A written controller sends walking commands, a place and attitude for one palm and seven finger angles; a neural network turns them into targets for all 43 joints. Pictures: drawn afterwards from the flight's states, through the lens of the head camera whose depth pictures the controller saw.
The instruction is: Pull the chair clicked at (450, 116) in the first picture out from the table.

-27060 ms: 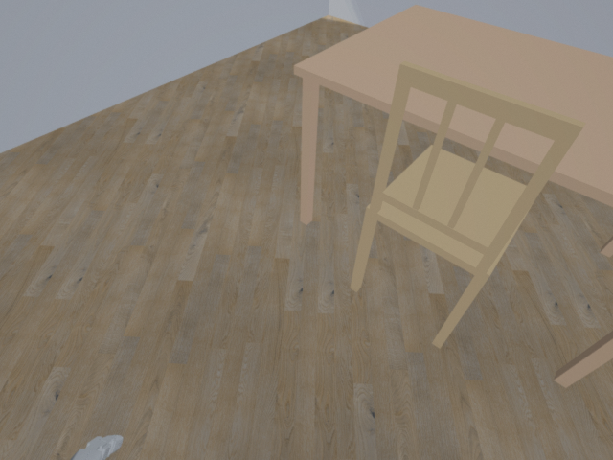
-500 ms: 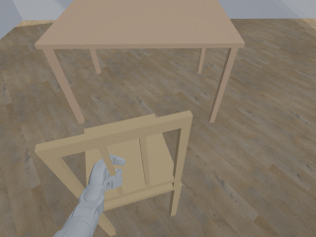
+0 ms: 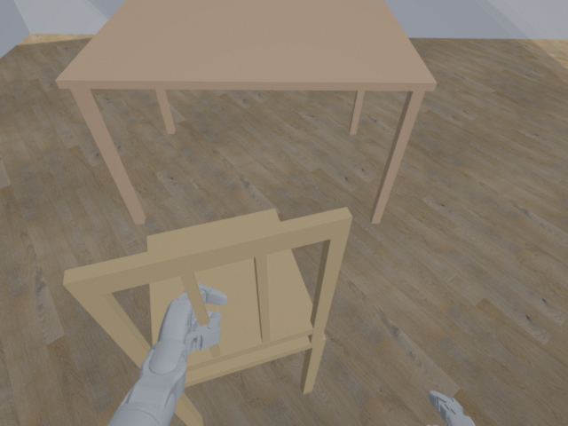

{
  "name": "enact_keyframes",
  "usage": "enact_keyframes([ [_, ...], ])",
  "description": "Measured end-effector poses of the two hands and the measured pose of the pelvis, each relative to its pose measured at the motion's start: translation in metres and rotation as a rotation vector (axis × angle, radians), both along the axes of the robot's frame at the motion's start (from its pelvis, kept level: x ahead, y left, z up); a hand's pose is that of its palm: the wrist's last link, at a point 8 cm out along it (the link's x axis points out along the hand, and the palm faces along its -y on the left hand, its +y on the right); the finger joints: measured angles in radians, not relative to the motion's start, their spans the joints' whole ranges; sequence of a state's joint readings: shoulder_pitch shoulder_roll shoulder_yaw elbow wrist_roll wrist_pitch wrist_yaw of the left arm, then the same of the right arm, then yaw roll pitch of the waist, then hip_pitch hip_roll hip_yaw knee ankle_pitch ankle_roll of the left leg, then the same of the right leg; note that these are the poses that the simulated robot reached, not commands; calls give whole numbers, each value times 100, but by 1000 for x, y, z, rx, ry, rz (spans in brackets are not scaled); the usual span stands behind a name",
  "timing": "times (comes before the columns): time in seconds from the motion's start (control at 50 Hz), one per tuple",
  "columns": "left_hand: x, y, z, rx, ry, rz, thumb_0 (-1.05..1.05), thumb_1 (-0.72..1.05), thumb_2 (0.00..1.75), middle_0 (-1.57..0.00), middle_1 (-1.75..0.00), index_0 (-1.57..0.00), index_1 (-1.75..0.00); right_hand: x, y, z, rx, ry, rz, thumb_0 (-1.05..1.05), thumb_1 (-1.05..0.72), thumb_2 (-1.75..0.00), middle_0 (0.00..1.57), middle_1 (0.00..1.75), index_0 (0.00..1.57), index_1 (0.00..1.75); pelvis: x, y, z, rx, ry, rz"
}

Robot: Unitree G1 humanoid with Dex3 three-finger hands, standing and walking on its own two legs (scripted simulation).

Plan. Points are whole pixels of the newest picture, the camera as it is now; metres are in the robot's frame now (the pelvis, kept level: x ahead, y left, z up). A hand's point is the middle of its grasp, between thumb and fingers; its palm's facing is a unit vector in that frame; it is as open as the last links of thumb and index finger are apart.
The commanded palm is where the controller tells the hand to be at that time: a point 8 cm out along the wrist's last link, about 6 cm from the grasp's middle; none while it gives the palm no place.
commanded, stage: stop walking, hand still on the chair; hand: left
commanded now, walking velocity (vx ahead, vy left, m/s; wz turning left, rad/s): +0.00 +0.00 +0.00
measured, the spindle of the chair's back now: (203, 319) +0.30 +0.15 -0.08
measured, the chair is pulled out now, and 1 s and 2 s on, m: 0.65 0.65 0.65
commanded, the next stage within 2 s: open the thumb and straighten the fingers in 0.02 s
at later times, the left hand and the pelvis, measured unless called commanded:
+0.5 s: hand (201, 319) +0.30 +0.15 -0.07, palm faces +0.00 -0.99 -0.15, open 11.8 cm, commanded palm +0.27 +0.20 -0.04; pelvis +0.00 +0.00 -0.02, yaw +1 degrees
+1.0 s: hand (201, 324) +0.29 +0.15 -0.07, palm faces -0.02 -0.99 -0.13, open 17.4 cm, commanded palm +0.26 +0.21 -0.05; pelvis +0.02 -0.01 -0.03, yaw +3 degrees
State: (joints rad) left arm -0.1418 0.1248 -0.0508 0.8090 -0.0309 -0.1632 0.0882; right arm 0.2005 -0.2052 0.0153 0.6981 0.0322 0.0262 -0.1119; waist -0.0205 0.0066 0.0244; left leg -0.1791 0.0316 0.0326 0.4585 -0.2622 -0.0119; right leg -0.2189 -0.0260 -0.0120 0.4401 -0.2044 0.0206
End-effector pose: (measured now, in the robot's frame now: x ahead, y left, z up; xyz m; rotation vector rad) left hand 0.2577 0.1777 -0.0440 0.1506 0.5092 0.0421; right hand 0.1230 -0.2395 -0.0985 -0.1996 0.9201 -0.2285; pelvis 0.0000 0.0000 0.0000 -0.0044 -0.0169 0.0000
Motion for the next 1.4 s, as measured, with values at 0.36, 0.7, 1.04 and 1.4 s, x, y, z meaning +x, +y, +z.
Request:
enact_keyframes([
  [0.36, 10, 14, -1, -22, -54, -29, 2, 30, 62, -42, -137, -49, -145, -17, -9, -12, 29, 21, 19, 1, -90, -90, 20, 30, 21, 30, -1, 1, -13, -3, 107, 22],
  [0.7, 27, 17, -8, -21, -1, -23, 0, -50, 22, -23, -67, -23, -68, 24, -7, -25, 36, -54, 65, 1, -90, -90, 20, 30, 21, 30, 17, -2, -28, -2, 178, 30],
  [1.04, 12, 29, -11, -20, 31, -4, -1, -54, 20, -2, -3, -1, -4, 48, -15, -21, 7, -100, 96, 1, -90, -90, 20, 30, 21, 30, 23, -9, -34, -8, 194, 48],
  [1.4, -59, 36, -4, -6, 28, 20, -1, -54, 20, -1, 0, 0, -1, 48, -7, -13, 8, -206, 103, 2, -90, -90, 20, 30, 21, 30, 13, -8, -40, -15, 179, 56],
])
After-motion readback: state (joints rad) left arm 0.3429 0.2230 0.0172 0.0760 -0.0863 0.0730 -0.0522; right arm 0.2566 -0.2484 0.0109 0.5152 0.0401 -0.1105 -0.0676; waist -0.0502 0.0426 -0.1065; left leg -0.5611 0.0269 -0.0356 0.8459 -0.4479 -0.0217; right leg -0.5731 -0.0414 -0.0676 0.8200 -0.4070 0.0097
